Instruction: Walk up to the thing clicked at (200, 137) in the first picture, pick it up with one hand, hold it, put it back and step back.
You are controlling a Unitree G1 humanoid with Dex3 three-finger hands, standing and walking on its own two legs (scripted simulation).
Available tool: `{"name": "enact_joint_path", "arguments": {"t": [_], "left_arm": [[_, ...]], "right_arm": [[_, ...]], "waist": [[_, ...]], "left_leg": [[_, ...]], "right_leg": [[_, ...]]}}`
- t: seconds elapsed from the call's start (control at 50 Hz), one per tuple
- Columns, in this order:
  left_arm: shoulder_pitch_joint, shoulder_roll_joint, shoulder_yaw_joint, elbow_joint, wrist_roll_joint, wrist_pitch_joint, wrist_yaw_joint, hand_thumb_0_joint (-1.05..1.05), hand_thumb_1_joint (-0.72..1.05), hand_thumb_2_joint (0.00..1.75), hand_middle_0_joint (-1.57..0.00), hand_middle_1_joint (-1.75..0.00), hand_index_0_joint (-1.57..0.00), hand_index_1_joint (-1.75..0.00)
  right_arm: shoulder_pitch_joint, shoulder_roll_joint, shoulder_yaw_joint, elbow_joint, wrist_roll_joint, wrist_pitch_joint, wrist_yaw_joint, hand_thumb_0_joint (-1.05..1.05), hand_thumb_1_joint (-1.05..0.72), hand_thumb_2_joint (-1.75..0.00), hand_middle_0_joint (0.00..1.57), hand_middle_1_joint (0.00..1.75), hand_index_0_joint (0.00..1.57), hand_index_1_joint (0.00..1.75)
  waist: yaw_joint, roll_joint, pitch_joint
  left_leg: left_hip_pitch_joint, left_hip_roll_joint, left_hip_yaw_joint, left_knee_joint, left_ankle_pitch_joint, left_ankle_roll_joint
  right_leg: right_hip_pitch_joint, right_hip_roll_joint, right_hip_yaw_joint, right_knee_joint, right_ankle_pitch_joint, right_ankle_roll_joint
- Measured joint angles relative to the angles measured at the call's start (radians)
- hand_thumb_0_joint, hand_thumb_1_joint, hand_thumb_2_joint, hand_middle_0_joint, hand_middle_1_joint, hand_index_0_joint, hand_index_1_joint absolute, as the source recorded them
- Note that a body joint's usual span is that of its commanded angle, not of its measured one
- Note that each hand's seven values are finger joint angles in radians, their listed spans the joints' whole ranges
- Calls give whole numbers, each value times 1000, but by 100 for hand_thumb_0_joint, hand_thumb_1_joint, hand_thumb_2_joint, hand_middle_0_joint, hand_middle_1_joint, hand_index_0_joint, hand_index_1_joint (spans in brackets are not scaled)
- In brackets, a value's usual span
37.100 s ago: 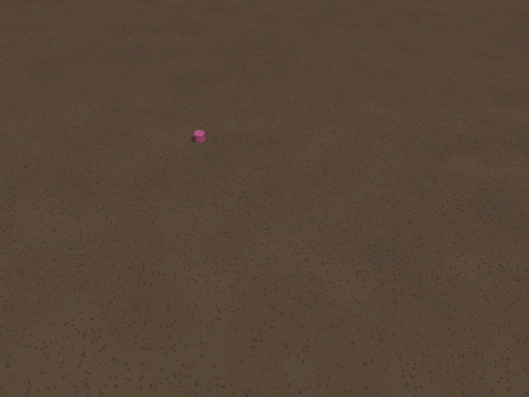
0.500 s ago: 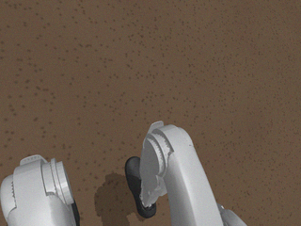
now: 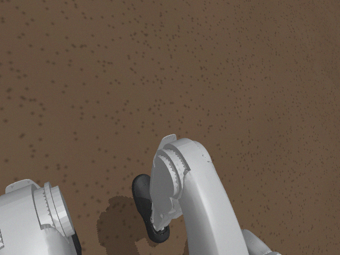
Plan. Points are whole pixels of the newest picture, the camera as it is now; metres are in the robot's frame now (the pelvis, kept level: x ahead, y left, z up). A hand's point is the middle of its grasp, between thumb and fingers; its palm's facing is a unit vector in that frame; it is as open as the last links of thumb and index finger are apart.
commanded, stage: rest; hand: left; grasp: from above
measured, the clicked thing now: out of the picture +0.44 +0.35 -0.27
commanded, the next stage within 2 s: open in 0.22 s
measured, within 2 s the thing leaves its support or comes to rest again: neither
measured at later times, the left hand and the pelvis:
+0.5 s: hand out of the picture +0.43 +0.34 -0.25, palm faces -0.47 -0.15 -0.87, open 8.5 cm; pelvis +0.00 +0.00 +0.00, yaw -1 degrees
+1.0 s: hand out of the picture +0.43 +0.34 -0.25, palm faces -0.46 -0.15 -0.87, open 12.6 cm; pelvis +0.00 +0.00 +0.00, yaw -1 degrees
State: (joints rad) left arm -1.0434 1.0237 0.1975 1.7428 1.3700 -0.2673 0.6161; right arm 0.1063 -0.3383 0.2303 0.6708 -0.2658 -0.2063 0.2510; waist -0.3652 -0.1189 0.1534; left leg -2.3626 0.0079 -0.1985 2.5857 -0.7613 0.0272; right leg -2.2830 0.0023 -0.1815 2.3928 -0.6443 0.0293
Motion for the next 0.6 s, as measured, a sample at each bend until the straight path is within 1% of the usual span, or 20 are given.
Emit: {"name": "enact_joint_path", "arguments": {"t": [0.18,0.24,0.34,0.4,0.5,0.6], "left_arm": [[-2,17,-1,9,-24,-3,-5,-2,16,44,-68,-63,-82,-62],[-4,23,-11,15,-33,-6,-5,-2,16,44,-68,-63,-82,-62],[-10,37,-22,25,-35,-19,-7,-2,16,44,-68,-63,-82,-62],[-13,43,-29,29,-30,-23,-3,-2,16,43,-68,-63,-82,-62],[-11,44,-41,33,-21,-25,-2,-2,18,46,-63,-66,-75,-64],[-12,47,-46,34,-15,-26,12,-1,12,53,-57,-71,-64,-67]], "right_arm": [[-1,-11,17,-6,1,-3,0,0,-91,-89,20,30,20,30],[-2,-11,26,-6,1,-3,-1,0,-91,-89,20,30,20,30],[-4,-11,41,-10,2,-4,-4,0,-91,-89,20,30,20,30],[-6,-11,49,-15,0,-3,-5,0,-91,-89,20,30,20,30],[-10,-10,59,-19,-3,-10,-4,0,-91,-89,20,30,20,30],[-16,-9,67,-20,-7,-16,-1,0,-91,-89,20,30,20,30]], "waist": [[-4,1,16],[-6,-3,17],[-9,-9,21],[-9,-13,22],[-8,-17,22],[-7,-22,20]], "left_leg": [[4,3,-9,-2,4,-1],[7,4,-11,-3,5,0],[10,4,-16,-3,7,-1],[12,4,-18,-3,8,0],[16,5,-21,-3,7,0],[17,5,-25,-4,7,-1]], "right_leg": [[5,5,-7,-9,9,0],[8,6,-9,-12,12,1],[13,8,-13,-15,16,2],[17,8,-15,-17,18,3],[21,11,-17,-21,19,4],[25,11,-21,-25,19,5]]}}
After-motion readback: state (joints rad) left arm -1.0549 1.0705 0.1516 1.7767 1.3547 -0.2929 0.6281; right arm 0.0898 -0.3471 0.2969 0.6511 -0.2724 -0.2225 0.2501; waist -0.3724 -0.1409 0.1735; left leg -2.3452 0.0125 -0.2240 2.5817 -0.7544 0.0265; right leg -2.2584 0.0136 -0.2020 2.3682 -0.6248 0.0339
